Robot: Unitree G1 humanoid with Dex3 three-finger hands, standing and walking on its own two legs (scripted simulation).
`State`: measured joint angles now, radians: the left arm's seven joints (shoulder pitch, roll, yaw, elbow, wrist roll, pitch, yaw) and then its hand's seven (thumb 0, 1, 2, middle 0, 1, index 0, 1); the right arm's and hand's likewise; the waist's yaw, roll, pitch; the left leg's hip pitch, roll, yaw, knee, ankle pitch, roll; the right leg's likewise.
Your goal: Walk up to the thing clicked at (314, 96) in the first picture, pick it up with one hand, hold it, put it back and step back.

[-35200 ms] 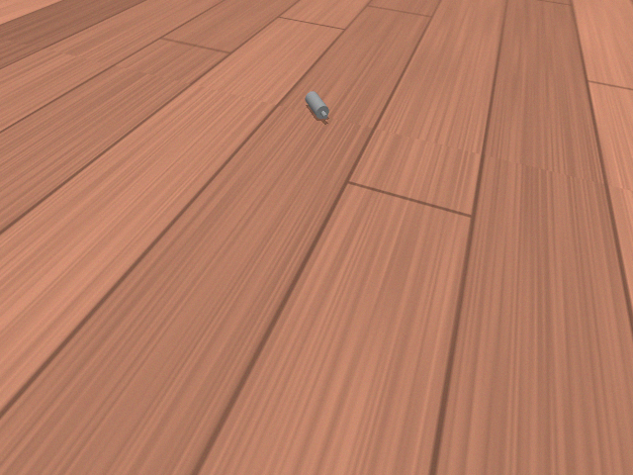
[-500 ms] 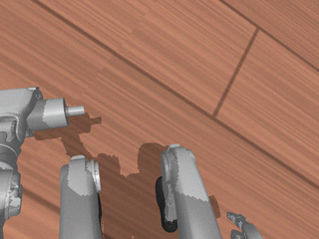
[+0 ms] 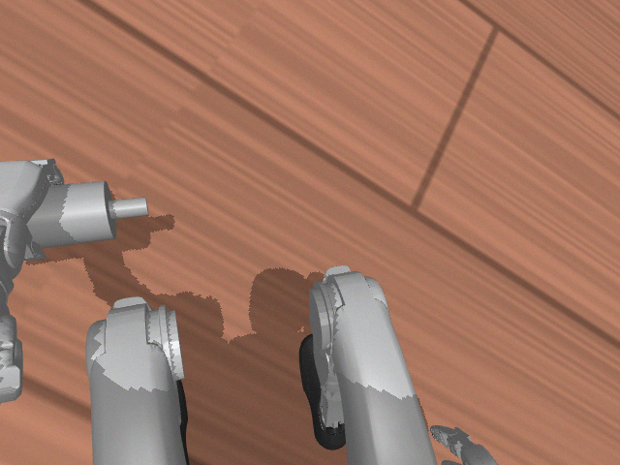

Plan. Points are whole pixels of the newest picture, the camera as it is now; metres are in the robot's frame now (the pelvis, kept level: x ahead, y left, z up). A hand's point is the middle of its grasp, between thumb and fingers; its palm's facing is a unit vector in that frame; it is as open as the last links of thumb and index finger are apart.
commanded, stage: lower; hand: left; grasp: from above
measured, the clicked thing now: (56, 215) +0.45 +0.26 -0.21
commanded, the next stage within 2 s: rest in 0.36 s
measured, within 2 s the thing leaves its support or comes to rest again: rests again in 1.88 s
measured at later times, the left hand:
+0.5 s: hand (43, 225) +0.45 +0.29 -0.25, palm faces -0.48 -0.08 -0.88, open 11.0 cm
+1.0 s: hand (57, 221) +0.46 +0.28 -0.28, palm faces -0.47 -0.10 -0.88, open 11.0 cm
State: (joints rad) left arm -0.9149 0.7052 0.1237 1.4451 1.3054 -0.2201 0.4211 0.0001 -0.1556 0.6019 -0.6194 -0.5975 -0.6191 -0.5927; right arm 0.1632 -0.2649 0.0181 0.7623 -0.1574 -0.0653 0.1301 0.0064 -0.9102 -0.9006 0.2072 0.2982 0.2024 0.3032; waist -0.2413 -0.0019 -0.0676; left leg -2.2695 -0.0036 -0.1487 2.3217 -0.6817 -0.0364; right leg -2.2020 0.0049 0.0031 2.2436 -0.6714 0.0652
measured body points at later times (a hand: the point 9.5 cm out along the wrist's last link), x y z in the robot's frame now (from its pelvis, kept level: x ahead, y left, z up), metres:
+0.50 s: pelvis +0.01 +0.00 -0.03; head +0.27 +0.08 +0.32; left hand +0.47 +0.29 -0.20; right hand +0.04 -0.28 -0.13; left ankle +0.08 +0.13 -0.32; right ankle +0.10 -0.15 -0.32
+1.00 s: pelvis +0.01 +0.00 -0.05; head +0.28 +0.09 +0.29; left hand +0.48 +0.28 -0.23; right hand +0.04 -0.27 -0.13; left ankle +0.08 +0.13 -0.32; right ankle +0.10 -0.14 -0.32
